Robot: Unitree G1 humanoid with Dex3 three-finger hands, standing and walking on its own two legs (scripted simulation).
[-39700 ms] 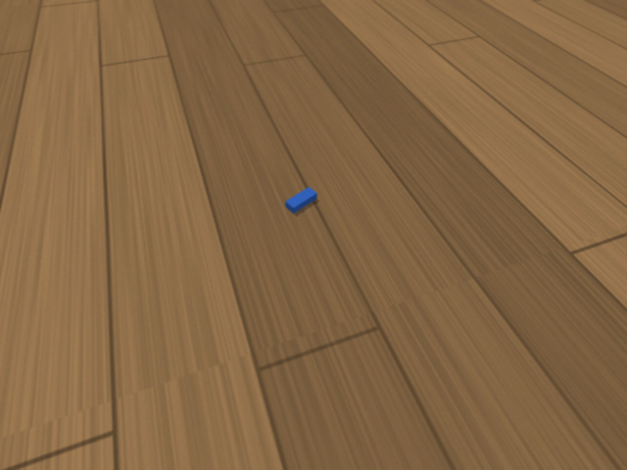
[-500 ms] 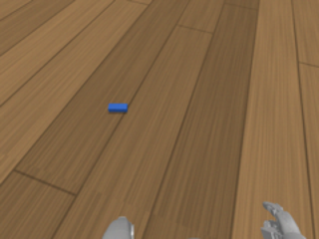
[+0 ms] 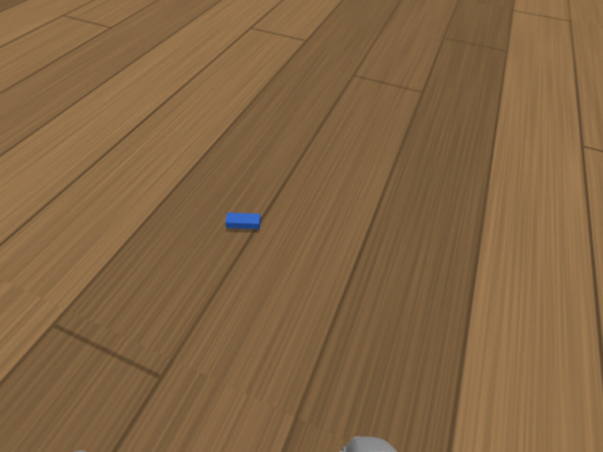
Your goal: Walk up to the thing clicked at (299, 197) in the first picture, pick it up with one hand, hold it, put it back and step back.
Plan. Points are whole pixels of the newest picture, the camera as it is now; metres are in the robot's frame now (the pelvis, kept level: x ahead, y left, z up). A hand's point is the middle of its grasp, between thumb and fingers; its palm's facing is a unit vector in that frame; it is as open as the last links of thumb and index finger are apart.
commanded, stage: step back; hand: left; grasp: from above
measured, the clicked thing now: (243, 220) +1.07 +0.22 -0.75
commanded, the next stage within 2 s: stand in 0.48 s
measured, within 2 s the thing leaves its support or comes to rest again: neither
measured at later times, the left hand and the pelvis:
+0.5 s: hand out of the picture +0.12 +0.27 -0.16, palm faces +0.08 -0.93 -0.36, open 7.4 cm; pelvis +0.04 +0.00 -0.01, yaw +3 degrees
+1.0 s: hand out of the picture +0.12 +0.25 -0.14, palm faces +0.04 -0.94 -0.33, open 7.4 cm; pelvis +0.05 +0.00 +0.01, yaw +3 degrees
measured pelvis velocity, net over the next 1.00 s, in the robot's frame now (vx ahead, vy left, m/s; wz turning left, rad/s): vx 0.05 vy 0.00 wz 0.05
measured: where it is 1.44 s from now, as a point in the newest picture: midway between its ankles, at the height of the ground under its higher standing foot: outside the picture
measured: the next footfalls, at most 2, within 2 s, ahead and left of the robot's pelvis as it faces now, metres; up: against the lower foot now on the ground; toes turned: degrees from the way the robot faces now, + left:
right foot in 0.10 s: +0.11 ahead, -0.14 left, +0.00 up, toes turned +0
left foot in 0.38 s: +0.06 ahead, +0.13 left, +0.00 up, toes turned +3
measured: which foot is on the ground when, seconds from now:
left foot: down 0.00-0.14, up 0.16-0.36, down 0.38-1.00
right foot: up 0.00-0.08, down 0.10-1.00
